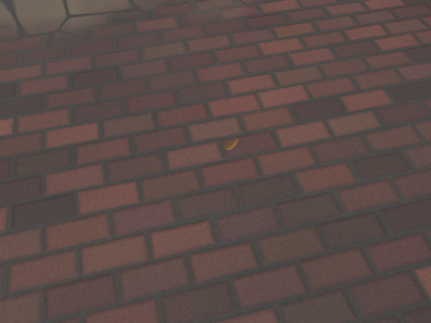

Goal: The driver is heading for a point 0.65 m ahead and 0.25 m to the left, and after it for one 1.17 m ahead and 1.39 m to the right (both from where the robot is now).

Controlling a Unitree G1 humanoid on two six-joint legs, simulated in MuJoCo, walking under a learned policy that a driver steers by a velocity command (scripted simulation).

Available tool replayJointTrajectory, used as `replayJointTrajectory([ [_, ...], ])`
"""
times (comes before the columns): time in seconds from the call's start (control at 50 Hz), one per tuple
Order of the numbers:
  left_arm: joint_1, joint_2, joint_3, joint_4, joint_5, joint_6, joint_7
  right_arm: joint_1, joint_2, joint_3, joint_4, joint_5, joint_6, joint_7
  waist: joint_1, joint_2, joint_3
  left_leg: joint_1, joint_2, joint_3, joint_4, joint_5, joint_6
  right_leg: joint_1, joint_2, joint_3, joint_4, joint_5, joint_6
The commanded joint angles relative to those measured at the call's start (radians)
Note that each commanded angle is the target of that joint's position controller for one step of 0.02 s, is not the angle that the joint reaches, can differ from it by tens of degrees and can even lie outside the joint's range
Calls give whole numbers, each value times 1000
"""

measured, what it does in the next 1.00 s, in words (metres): walks ahead, turning left: left foot, then right foot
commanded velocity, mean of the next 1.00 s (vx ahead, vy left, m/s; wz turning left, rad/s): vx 0.87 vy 0.00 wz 0.40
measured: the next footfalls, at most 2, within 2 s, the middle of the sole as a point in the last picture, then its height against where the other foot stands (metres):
left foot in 0.32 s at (179, 314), level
right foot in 0.80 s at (157, 182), level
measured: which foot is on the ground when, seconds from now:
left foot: up 0.00-0.30, down 0.32-0.82, up 0.84-1.00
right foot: down 0.00-0.30, up 0.32-0.78, down 0.80-1.00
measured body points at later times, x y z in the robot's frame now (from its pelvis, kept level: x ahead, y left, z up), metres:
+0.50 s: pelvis +0.42 +0.11 +0.00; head +0.43 +0.13 +0.45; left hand +0.54 +0.41 -0.06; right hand +0.55 -0.14 -0.11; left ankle +0.44 +0.13 -0.73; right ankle +0.48 -0.09 -0.63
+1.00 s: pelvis +0.83 +0.25 +0.00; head +0.86 +0.28 +0.45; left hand +0.82 +0.54 -0.12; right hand +1.09 +0.08 -0.07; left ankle +0.77 +0.40 -0.64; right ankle +0.91 +0.23 -0.73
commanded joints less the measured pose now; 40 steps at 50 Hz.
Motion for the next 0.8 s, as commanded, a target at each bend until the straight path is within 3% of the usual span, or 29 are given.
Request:
replayJointTrajectory([
  [0.02, 60, 52, 26, 6, 6, -12, 9, -32, -17, -16, -117, 11, 20, 15, 12, -161, -82, -280, 138, -55, 15, 30, 0, 285, -278, 303, -335, -94, -154],
  [0.06, 16, 66, 33, 20, -14, -16, 8, -66, 14, -9, -138, 3, 50, 17, -17, -141, 15, -321, 161, -39, -8, 37, -13, 189, -288, 184, -394, -7, -152],
  [0.12, -28, 114, 44, 13, 1, -19, 17, -118, -2, -9, -164, -10, 52, 27, -46, -102, 79, -339, 154, -13, -147, 234, -28, 141, -241, -1, -444, 87, -143],
  [0.2, 30, 196, 62, 20, -11, -11, 25, -256, -35, -12, -192, -15, 35, 65, -2, -6, 116, -263, 102, 109, -444, 442, 18, 253, -210, -163, -481, 183, -106],
  [0.24, 39, 254, 76, 18, -18, 4, 23, -261, -71, -27, -202, -9, 30, 75, -24, -43, 81, -175, 31, 192, -515, 424, 49, 363, -220, -197, -401, 596, -92],
  [0.26, 43, 282, 84, 13, -27, 19, 22, -220, -105, -43, -197, -1, 35, 73, -57, -83, 35, -119, -20, 237, -507, 357, 64, 433, -226, -205, -303, 881, -87],
  [0.28, 31, 308, 91, 4, -34, 37, 22, -122, -143, -63, -182, 10, 43, 69, -122, -129, -27, -16, -64, 262, -488, 266, 84, 462, -237, -208, -142, 1101, -85],
  [0.3, 8, 317, 94, -10, -40, 49, 22, 52, -198, -92, -142, 11, 55, 64, -213, -157, -118, 208, -102, 267, -470, 180, 112, 395, -243, -193, 94, 1199, -89],
  [0.32, -30, 287, 84, -20, -39, 46, 23, 281, -268, -134, -71, 10, 67, 48, -324, -105, -208, 552, -119, 192, -538, 195, 154, 194, -200, -170, 434, 1056, -60],
  [0.34, -16, 77, 24, -25, -15, 22, 15, 256, -290, -126, -30, 16, 73, 41, -222, 220, -69, 573, -40, -59, -632, 169, 192, -87, 9, -111, 888, -216, -14],
  [0.36, 117, -2, -10, -125, -29, -28, 9, 139, -319, -101, -110, -17, 34, 51, -24, 435, -276, 770, 127, -699, -893, -135, 417, -422, 140, 129, 1133, -456, -10],
  [0.38, 1, 138, 5, -147, -48, -66, 8, 106, -223, -91, -154, -22, 7, 59, -97, 192, -273, 740, 195, -876, -1093, -373, 367, -488, 72, 238, 1049, -310, -58],
  [0.4, -98, 168, 15, -164, -67, -77, 12, 111, -194, -86, -142, -31, -21, 63, -91, 35, -157, 607, 188, -851, -1134, -387, 320, -483, 45, 226, 944, -221, -81],
  [0.42, -110, 144, 11, -149, -46, -73, 24, 57, -179, -80, -140, -36, -39, 69, -36, -128, -101, 455, 157, -774, -1117, -309, 278, -397, 1, 236, 843, -152, -82],
  [0.44, -79, 134, 12, -142, -23, -63, 27, -5, -175, -78, -149, -42, -49, 64, 12, -112, -87, 342, 122, -697, -1076, -195, 277, -320, -20, 258, 770, -112, -66],
  [0.46, -56, 140, 18, -131, -13, -47, 24, -43, -157, -71, -161, -45, -51, 54, 35, -97, -60, 262, 72, -605, -1078, -117, 273, -267, -36, 269, 719, -94, -46],
  [0.48, -55, 139, 22, -130, -7, -35, 24, -50, -138, -65, -159, -34, -49, 44, 43, -85, -40, 226, 44, -530, -1093, -51, 272, -246, -44, 262, 647, -87, -27],
  [0.52, -126, 116, 17, -146, 5, -19, 27, -13, -108, -54, -140, -14, -44, 21, 17, -98, 8, 160, 7, -425, -1107, 85, 261, -237, -46, 221, 488, -56, 12],
  [0.58, -258, 26, -13, -182, 14, -16, 9, 30, -49, -31, -89, -24, -30, -12, -64, -34, 44, 97, -66, -189, -1094, 295, 184, -184, -35, 104, 181, 302, 41],
  [0.62, -320, 2, -22, -198, 1, -24, -7, 82, -53, -28, -59, -30, -34, -7, -129, 4, 49, 59, -41, -165, -1145, 235, 157, -90, -18, 57, 62, 503, 22],
  [0.68, -409, 44, -5, -230, -35, -29, -23, 147, -68, -27, 3, -31, -37, -1, -178, 22, 85, 271, 28, -150, -1157, 311, 137, -198, -7, 40, -63, 476, -25],
  [0.7, -430, 50, -2, -237, -35, -34, -33, 166, -63, -24, 29, -35, -29, -5, -181, 9, 99, 366, 38, -120, -1124, 451, 111, -256, 8, 23, -103, 448, -48],
  [0.74, -380, 70, 12, -235, -27, -47, -50, 175, -90, -28, 55, -51, -17, -20, -143, 29, 34, 509, 54, -69, -996, 906, 51, -236, 88, -35, -120, 397, -93],
  [0.76, -284, 97, 26, -210, -31, -50, -54, 168, -116, -35, 54, -66, -11, -30, -92, 62, -44, 560, 65, -54, -892, 1151, 21, -156, 132, -46, -88, 369, -108],
  [0.78, -114, 127, 41, -162, -45, -45, -53, 127, -139, -41, 42, -87, -6, -37, 0, 88, -138, 561, 65, -40, -724, 1317, -6, -14, 151, -39, -50, 368, -119],
  [0.8, 129, 151, 49, -93, -49, -35, -45, 1, -161, -45, 6, -100, -4, -38, 142, 80, -223, 458, 41, 4, -459, 1347, -48, 217, 113, -4, -94, 486, -136],
])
